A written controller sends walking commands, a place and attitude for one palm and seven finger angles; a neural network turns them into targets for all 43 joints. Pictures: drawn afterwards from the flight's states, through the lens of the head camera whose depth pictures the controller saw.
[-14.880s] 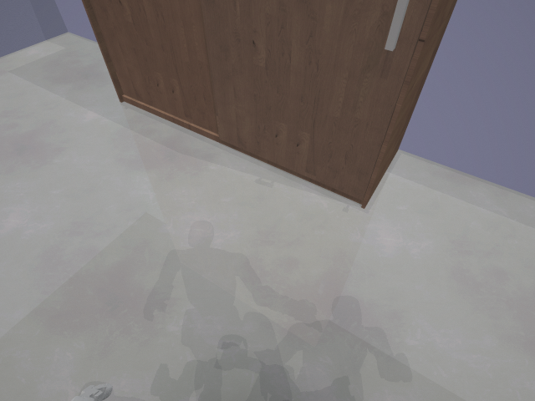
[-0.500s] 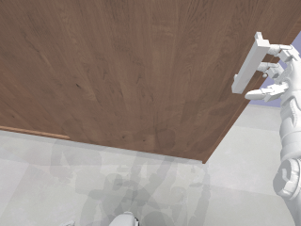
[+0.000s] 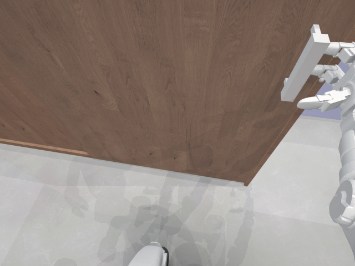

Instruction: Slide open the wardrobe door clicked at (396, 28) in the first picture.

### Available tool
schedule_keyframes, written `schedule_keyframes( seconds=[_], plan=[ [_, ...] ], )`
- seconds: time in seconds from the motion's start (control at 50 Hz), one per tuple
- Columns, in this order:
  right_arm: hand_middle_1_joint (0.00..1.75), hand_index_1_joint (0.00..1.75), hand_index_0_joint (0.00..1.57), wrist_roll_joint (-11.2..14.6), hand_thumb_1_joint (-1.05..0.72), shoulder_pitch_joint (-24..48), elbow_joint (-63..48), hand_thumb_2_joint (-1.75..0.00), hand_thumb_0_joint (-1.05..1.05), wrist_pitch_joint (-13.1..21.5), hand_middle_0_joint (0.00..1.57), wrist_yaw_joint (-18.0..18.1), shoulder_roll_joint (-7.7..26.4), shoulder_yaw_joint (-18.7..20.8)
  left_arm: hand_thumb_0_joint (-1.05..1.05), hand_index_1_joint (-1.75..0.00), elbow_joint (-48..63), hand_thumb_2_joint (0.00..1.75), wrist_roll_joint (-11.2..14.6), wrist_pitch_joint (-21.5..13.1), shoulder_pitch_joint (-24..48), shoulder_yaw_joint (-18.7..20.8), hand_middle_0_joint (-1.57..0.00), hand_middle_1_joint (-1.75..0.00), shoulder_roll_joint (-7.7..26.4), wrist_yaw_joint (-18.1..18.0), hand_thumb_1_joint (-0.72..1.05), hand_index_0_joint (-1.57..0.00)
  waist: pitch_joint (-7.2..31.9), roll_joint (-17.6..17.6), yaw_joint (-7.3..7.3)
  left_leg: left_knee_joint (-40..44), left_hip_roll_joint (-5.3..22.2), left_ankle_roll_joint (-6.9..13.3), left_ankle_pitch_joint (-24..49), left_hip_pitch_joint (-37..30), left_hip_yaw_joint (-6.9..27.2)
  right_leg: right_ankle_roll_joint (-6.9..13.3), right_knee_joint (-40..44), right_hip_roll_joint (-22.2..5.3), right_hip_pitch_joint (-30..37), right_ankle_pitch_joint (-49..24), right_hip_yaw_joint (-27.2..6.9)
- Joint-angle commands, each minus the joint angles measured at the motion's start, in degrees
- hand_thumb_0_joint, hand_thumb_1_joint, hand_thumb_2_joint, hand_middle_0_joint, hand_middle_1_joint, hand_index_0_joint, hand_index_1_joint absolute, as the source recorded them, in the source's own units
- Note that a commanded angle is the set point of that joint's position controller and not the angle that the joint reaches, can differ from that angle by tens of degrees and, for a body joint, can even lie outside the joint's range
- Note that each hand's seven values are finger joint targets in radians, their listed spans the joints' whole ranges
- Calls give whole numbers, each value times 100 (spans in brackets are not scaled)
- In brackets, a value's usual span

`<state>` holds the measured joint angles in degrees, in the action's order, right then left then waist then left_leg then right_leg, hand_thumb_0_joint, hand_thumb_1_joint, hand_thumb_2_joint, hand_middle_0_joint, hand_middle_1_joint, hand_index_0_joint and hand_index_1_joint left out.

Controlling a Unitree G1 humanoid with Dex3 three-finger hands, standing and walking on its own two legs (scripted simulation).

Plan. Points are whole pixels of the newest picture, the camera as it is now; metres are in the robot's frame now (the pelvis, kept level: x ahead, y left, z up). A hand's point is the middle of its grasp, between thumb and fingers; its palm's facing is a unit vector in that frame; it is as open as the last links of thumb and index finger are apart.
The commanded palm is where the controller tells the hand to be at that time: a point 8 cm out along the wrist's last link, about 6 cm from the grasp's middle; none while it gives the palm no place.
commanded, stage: slide the fingers in behind the handle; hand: right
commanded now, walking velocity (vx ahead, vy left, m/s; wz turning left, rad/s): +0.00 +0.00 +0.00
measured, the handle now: (300, 65) +0.55 -0.16 +0.13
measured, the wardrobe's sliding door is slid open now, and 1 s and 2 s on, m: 0.00 0.00 0.00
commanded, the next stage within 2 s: grip the handle and tug to test in 1.46 s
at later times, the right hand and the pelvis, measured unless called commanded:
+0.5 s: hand (308, 81) +0.50 -0.17 +0.13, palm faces +0.00 +1.00 +0.01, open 13.9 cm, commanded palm +0.47 -0.22 +0.13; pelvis +0.02 +0.00 +0.00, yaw +0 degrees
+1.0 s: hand (301, 84) +0.49 -0.16 +0.14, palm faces +0.01 +1.00 +0.01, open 14.1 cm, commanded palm +0.46 -0.20 +0.13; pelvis +0.01 +0.00 +0.01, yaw +0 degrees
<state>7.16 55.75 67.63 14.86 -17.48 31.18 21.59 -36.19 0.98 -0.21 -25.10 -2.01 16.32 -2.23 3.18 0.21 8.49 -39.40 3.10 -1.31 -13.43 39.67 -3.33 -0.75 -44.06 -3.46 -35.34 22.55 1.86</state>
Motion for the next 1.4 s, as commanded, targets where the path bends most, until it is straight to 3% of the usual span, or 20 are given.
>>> schedule_keyframes(
  seconds=[0.0,0.06,0.12,0.2,0.3,0.44,0.5,0.52,0.62,0.7,0.76,0.8,0.86,1.0,1.06,1.1,1.18,1.22,1.26,1.38],
  plan=[
    [120,120,30,42,50,2582,-1392,-30,0,377,30,62,857,-162,0,-30,449,90,-4,-162,-572,352,-20,-30,922,-72,90,-20,2102,548,63,285,-373,229,671,-1475,39,157,781,279,802,-1044,-225],
    [120,120,30,88,50,2723,-1517,-30,0,417,30,200,1038,70,0,-30,420,90,-2,-176,-545,362,-20,-30,927,-70,90,-20,2247,460,26,275,-384,215,761,-1585,62,140,766,271,836,-1114,-228],
    [120,120,30,-35,50,2796,-1707,-30,0,497,30,318,820,-123,0,-30,366,90,-25,-211,-557,376,-20,-30,867,-38,90,-20,2407,681,46,212,-382,221,1036,-1554,45,131,714,282,1088,-1472,-238],
    [120,120,30,78,50,2507,-1795,-30,0,495,30,288,423,-331,0,-30,369,90,-15,-217,-495,394,-20,-30,837,-16,90,-20,2403,487,32,193,-396,233,1418,-1703,12,130,681,262,1231,-1892,-206],
    [120,120,30,122,50,2231,-1891,-30,0,473,30,330,583,-107,0,-30,405,90,-17,-183,-401,388,-20,-30,819,-11,90,-20,2352,414,-144,135,-386,250,1804,-2038,13,129,708,289,1107,-2178,-160],
    [120,120,30,114,50,2025,-1786,-30,0,415,30,400,583,-11,0,-30,417,90,-5,-135,-288,400,-20,-30,801,-5,90,-20,2264,187,-184,151,-365,227,1948,-2215,49,143,725,318,975,-2059,-88],
    [120,120,30,93,50,2038,-2017,-30,0,427,30,395,309,-256,0,-30,472,90,-8,-138,-248,399,-20,-30,758,4,90,-20,2341,393,-152,123,-351,232,2098,-2227,53,147,700,330,1084,-2242,-61],
    [120,120,30,90,50,1983,-2012,-30,0,429,30,410,476,-110,0,-30,445,90,-2,-122,-255,405,-20,-30,772,4,90,-20,2389,344,-208,117,-355,235,2125,-2250,61,138,695,315,1093,-2289,-75],
    [120,120,30,202,50,1799,-2381,-30,0,432,30,445,215,-195,0,-30,488,90,-4,-130,-196,442,-20,-30,744,28,90,-20,2661,243,-257,99,-366,232,2417,-2434,46,127,684,302,1297,-2672,-83],
    [120,120,30,122,50,1761,-2199,-30,0,344,30,553,315,-154,0,-30,480,90,1,-103,-136,418,-20,-30,759,24,90,-20,2136,74,-255,183,-349,238,2076,-2424,35,146,803,335,936,-2078,-53],
    [120,120,30,97,50,1796,-2517,-30,0,414,30,612,229,-206,0,-30,537,90,1,-136,-65,418,-20,-30,717,36,90,-20,2421,260,-303,185,-338,238,2136,-2526,78,141,816,359,1067,-2101,-13],
    [120,120,30,110,50,1644,-2355,-30,0,430,30,629,289,-153,0,-30,511,90,1,-128,-80,418,-20,-30,736,26,90,-20,2281,32,-290,204,-350,241,2067,-2543,66,149,824,340,984,-2017,-32],
    [120,120,30,82,50,1994,-2221,-30,0,438,30,639,129,-329,0,-30,449,90,15,-159,-54,403,-20,-30,726,14,90,-20,2080,200,-205,253,-343,239,1756,-2315,67,130,882,351,972,-1706,-55],
    [120,120,30,98,50,2048,-2107,-30,0,596,30,617,68,-389,0,-30,412,90,-2,-235,-92,401,-20,-30,754,2,90,-20,2229,36,-182,238,-343,244,1678,-2343,75,138,871,353,971,-1646,-72],
    [120,120,30,103,50,2163,-2079,-30,0,632,30,619,67,-368,0,-30,377,90,-1,-269,-87,409,-20,-30,749,9,90,-20,2225,220,-183,255,-346,238,1577,-2230,100,125,861,358,1010,-1549,-65],
    [120,120,30,115,50,2002,-2004,-30,0,646,30,624,307,-171,0,-30,374,90,-10,-263,-126,412,-20,-30,786,3,90,-20,2291,62,-235,241,-348,240,1597,-2373,103,137,861,356,915,-1549,-61],
    [120,120,30,58,50,2358,-1937,-30,0,615,30,613,110,-410,0,-30,338,90,6,-279,-130,401,-20,-30,774,-11,90,-20,2092,313,-122,265,-346,241,1349,-2062,89,117,892,354,927,-1380,-99],
    [120,120,30,60,50,2354,-1770,-30,0,597,30,658,293,-244,0,-30,301,90,-2,-284,-197,411,-20,-30,807,-26,90,-20,2127,70,-105,273,-348,221,1279,-2065,85,130,886,341,883,-1326,-133],
    [120,120,30,53,50,2433,-1828,-30,0,603,30,668,151,-337,0,-30,306,90,-13,-305,-200,410,-20,-30,784,-12,90,-20,2216,334,-132,246,-343,241,1297,-2036,83,104,881,359,956,-1388,-132],
    [120,120,30,1,50,2169,-1665,-30,0,568,30,731,233,-244,0,-30,354,90,-17,-268,-234,415,-20,-30,800,26,90,-20,2150,78,-153,242,-353,221,1401,-2107,94,125,862,346,782,-1418,-78]
  ],
)
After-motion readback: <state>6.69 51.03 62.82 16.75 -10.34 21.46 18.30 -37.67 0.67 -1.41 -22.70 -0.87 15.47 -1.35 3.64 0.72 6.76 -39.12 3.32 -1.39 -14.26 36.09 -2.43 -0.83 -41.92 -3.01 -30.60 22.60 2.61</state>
